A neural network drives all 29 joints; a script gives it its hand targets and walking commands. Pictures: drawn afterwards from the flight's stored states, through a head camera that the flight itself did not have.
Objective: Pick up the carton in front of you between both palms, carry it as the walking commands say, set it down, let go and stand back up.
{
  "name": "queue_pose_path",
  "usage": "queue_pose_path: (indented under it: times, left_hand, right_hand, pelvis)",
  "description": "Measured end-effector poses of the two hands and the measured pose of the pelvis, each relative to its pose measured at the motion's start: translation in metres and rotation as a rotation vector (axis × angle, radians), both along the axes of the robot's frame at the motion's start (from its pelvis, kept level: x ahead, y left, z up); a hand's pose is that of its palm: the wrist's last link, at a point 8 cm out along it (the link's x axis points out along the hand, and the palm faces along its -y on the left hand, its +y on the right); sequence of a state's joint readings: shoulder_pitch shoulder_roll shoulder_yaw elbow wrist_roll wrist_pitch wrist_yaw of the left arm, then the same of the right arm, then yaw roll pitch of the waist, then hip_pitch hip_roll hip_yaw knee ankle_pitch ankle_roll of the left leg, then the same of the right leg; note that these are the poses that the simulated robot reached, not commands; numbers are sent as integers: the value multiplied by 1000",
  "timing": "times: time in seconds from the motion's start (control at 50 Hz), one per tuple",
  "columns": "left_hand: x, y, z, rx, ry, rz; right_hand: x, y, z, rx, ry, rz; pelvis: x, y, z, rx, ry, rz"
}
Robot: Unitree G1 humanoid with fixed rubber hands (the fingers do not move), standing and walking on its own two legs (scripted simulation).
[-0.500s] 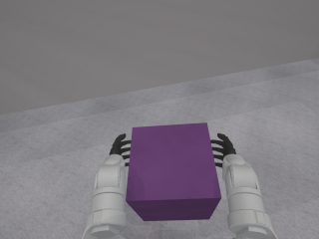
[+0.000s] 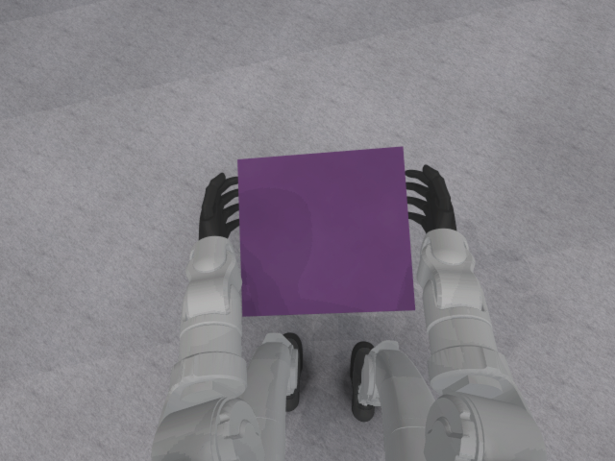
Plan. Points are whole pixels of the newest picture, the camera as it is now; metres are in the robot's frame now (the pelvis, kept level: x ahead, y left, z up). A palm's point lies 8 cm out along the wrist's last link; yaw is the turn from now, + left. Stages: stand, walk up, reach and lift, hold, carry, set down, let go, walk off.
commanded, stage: set down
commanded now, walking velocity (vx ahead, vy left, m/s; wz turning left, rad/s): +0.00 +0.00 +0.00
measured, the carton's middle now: (327, 238) +0.38 +0.02 -0.17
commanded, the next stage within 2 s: none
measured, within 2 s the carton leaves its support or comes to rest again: rests again in 1.98 s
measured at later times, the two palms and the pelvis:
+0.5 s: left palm (240, 228) +0.41 +0.17 -0.21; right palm (411, 217) +0.44 -0.12 -0.21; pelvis -0.02 +0.00 -0.14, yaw -2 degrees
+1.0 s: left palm (251, 240) +0.42 +0.18 -0.37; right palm (386, 218) +0.48 -0.10 -0.37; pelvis -0.04 +0.00 -0.26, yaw -1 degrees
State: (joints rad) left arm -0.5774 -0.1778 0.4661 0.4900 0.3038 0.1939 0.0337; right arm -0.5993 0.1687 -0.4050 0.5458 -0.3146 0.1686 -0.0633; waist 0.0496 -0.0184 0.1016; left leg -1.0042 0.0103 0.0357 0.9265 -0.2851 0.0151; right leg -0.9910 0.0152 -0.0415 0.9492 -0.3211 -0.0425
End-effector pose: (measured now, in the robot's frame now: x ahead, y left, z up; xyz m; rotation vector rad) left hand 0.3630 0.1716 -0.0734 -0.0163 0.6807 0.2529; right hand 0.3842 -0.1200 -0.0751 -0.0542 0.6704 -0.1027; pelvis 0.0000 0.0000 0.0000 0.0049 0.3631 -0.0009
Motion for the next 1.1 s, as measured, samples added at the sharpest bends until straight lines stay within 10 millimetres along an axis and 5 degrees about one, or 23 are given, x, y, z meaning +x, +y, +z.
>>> queue_pose_path:
  times: [0.46, 1.1]
  left_hand:
    - [39, 3, -122, -21, -6, 50]
    - [58, 12, -325, -10, 43, 129]
  right_hand:
    - [50, 3, -124, 25, 0, 26]
    - [103, 16, -329, -16, 49, 176]
  pelvis:
    - [-15, 3, -128, 15, 352, -41]
    - [-45, 4, -276, 52, 442, -44]
